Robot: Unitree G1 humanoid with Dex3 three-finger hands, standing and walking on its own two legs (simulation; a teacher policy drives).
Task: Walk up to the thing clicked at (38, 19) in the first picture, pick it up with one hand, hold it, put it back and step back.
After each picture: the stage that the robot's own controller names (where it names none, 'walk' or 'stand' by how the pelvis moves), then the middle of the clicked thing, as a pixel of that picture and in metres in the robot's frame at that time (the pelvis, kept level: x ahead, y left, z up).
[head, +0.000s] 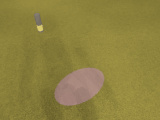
stand; (38, 23) +1.70 +0.54 -0.66
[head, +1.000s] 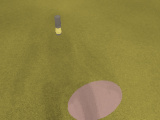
walk; (58, 25) +1.61 +0.23 -0.64
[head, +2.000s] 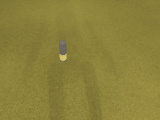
walk; (62, 51) +1.13 +0.14 -0.65
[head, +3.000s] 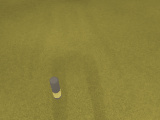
walk; (55, 88) +0.73 +0.22 -0.64
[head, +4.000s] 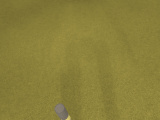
walk; (63, 114) +0.46 +0.23 -0.63
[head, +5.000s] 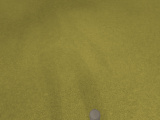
walk; out of the picture +0.43 -0.02 -0.62
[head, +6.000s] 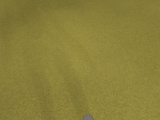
stand; out of the picture +0.39 -0.01 -0.63
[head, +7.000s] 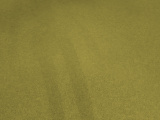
stand; out of the picture +0.30 -0.03 -0.64
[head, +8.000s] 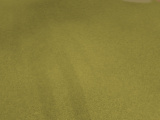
stand; out of the picture +0.31 -0.02 -0.66
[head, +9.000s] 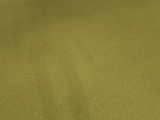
stand; out of the picture +0.29 -0.01 -0.66
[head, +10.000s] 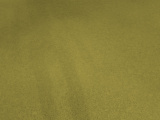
stand; out of the picture +0.28 +0.00 -0.66
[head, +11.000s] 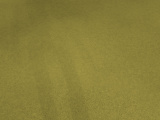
stand; out of the picture +0.27 +0.00 -0.66
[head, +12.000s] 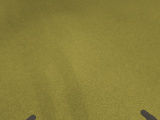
go down; out of the picture +0.28 -0.02 -0.62
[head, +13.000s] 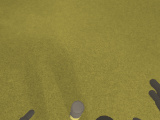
go down; (76, 111) +0.34 -0.02 -0.50
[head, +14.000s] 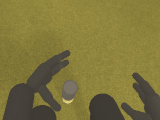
go down; (68, 93) +0.38 -0.01 -0.37
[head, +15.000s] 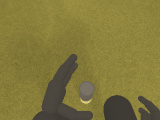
go down; (86, 94) +0.36 -0.02 -0.36
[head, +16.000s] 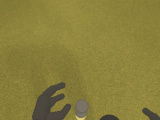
lift; (81, 111) +0.35 -0.01 -0.47
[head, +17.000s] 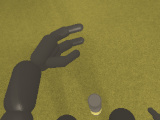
go down; (95, 105) +0.36 -0.02 -0.44
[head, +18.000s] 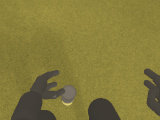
go down; (68, 96) +0.35 +0.00 -0.42
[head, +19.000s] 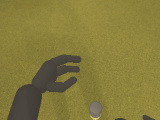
go down; (95, 111) +0.32 -0.02 -0.51
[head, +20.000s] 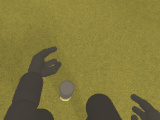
go down; (65, 92) +0.36 -0.01 -0.40
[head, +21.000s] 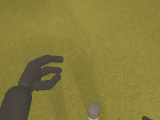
go down; (93, 113) +0.33 -0.02 -0.51
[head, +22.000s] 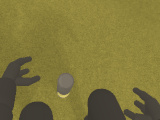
go down; (64, 87) +0.39 -0.01 -0.33
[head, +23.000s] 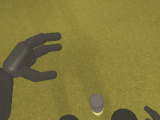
go down; (97, 106) +0.35 -0.02 -0.44
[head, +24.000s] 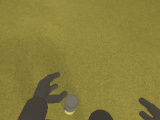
lift; (70, 105) +0.35 -0.01 -0.47
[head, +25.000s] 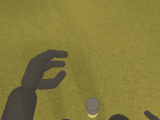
go down; (92, 108) +0.35 -0.02 -0.48
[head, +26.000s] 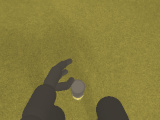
go down; (77, 91) +0.37 +0.00 -0.42
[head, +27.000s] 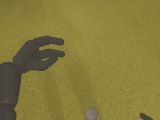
go down; (91, 118) +0.33 -0.02 -0.54
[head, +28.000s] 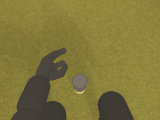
go down; (79, 85) +0.37 -0.01 -0.40
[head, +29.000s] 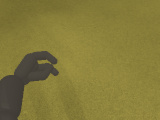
go down; out of the picture +0.31 -0.02 -0.61
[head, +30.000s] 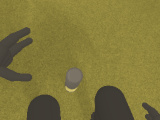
go down; (72, 81) +0.39 +0.00 -0.33
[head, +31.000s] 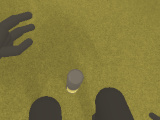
go down; (73, 82) +0.39 -0.01 -0.34
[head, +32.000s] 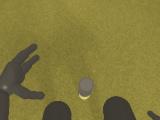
go down; (85, 90) +0.38 -0.01 -0.39
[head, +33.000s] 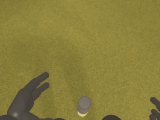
go down; (83, 107) +0.35 -0.02 -0.48
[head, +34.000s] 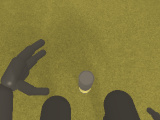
go down; (85, 83) +0.38 -0.01 -0.36
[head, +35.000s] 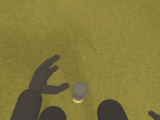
go down; (79, 93) +0.36 -0.01 -0.41
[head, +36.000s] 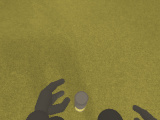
go down; (80, 102) +0.36 -0.02 -0.46
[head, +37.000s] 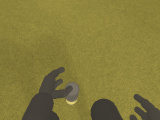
lift; (71, 94) +0.38 -0.01 -0.40
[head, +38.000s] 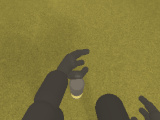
go down; (76, 89) +0.38 -0.02 -0.38
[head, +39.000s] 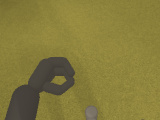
go down; (91, 116) +0.34 -0.01 -0.52
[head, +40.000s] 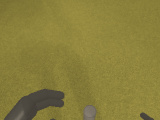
go down; (89, 116) +0.34 -0.02 -0.51
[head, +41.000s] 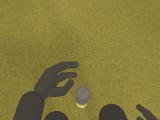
go down; (82, 98) +0.37 -0.02 -0.42
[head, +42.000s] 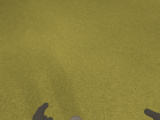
stand; out of the picture +0.34 +0.01 -0.55
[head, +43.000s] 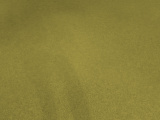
stand; out of the picture +0.31 -0.01 -0.59
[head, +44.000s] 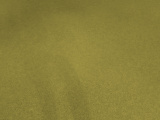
stand; out of the picture +0.31 -0.01 -0.59
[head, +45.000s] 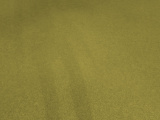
stand; out of the picture +0.30 -0.02 -0.64
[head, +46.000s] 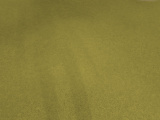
stand; out of the picture +0.32 -0.02 -0.66
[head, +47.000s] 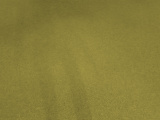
walk; out of the picture +0.31 -0.02 -0.66
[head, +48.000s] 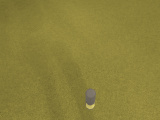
walk; (90, 99) +0.50 -0.02 -0.63
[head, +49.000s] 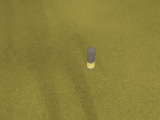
walk; (90, 59) +0.87 -0.05 -0.63
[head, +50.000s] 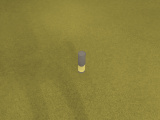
stand; (81, 62) +0.96 -0.02 -0.64
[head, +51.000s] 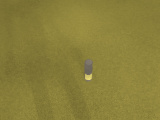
stand; (88, 70) +0.90 -0.04 -0.66
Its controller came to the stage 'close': no
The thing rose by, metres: 0.00
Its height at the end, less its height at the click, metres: +0.00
